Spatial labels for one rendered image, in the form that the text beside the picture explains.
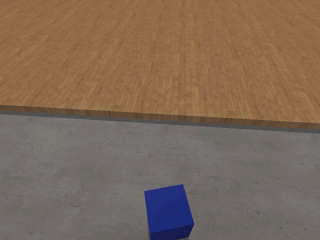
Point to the carton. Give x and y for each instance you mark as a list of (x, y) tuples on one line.
[(168, 212)]

